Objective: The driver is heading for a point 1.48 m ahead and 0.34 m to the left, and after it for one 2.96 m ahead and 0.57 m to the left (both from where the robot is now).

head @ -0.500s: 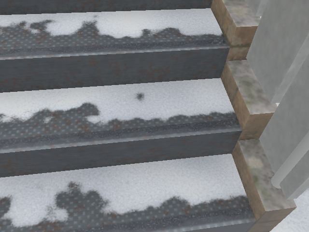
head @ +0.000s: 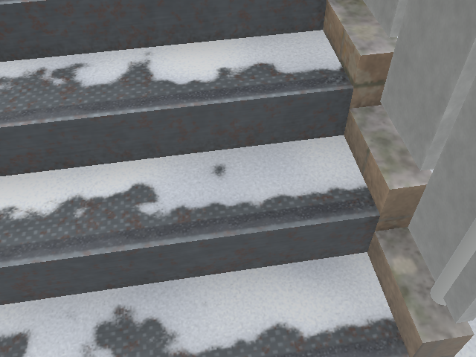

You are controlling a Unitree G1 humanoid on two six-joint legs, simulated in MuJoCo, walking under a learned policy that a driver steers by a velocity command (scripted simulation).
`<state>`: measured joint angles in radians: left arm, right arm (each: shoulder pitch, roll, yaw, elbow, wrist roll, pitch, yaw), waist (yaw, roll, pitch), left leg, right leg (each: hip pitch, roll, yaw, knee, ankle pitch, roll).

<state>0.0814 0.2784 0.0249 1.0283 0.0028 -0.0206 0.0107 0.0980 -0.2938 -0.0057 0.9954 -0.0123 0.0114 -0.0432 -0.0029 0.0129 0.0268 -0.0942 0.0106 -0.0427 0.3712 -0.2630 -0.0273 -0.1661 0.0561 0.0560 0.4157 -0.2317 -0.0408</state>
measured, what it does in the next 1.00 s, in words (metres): stands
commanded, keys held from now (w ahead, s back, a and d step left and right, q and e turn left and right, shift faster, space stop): no key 0.82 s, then w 0.18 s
